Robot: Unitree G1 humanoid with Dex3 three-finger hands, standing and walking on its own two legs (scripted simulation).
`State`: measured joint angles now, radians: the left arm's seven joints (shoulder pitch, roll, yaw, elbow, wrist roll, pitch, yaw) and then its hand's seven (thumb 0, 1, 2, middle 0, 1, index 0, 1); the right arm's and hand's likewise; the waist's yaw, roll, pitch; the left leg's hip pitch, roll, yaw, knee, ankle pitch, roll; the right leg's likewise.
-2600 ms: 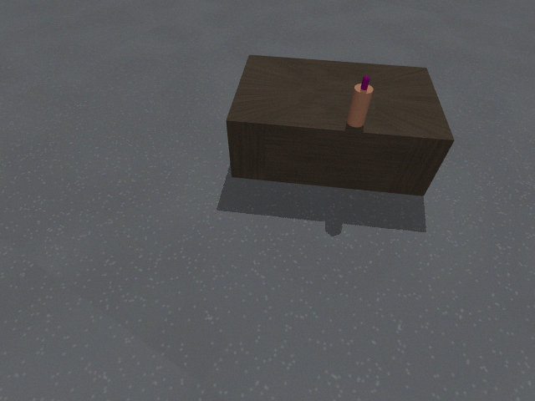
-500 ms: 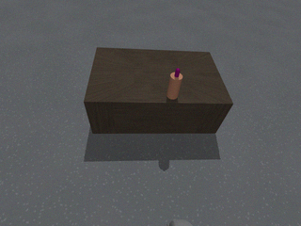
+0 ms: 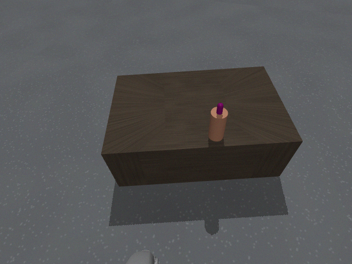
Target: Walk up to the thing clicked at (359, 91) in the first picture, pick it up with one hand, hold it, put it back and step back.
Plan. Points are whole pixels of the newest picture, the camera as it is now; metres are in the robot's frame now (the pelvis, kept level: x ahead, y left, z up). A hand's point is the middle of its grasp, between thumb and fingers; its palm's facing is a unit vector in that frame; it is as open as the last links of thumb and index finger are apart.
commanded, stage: walk up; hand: right
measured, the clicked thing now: (218, 120) +0.77 -0.15 -0.30
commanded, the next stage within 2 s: none
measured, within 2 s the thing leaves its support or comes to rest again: neither
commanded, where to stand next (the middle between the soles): +0.38 +0.06 m, yaw +1 degrees
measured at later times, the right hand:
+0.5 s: hand (267, 251) +0.19 -0.20 -0.13, palm faces +0.00 +0.92 -0.39, open 7.4 cm
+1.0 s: hand (257, 183) +0.38 -0.22 -0.15, palm faces -0.03 +0.92 -0.38, open 7.4 cm
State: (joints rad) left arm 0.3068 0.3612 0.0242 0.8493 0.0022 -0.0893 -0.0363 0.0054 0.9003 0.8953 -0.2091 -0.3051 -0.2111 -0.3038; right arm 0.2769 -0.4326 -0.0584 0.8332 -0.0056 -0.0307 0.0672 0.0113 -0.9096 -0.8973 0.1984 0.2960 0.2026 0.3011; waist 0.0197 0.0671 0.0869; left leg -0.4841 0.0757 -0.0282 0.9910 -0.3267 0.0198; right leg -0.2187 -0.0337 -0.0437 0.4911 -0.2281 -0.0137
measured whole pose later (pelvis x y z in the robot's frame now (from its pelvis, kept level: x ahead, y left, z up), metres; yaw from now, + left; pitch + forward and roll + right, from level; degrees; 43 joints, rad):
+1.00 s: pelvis +0.30 +0.06 -0.01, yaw -1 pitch -3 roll +0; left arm 0.24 0.37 0.02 0.85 0.01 -0.03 -0.01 0.01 0.90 0.90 -0.21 -0.30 -0.21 -0.30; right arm 0.25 -0.42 -0.05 0.88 0.00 -0.04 0.01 0.01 -0.91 -0.90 0.20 0.30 0.20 0.30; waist 0.03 0.03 0.12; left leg -0.42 0.05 0.01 0.72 -0.23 -0.01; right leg -0.27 -0.02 -0.06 0.60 -0.27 -0.02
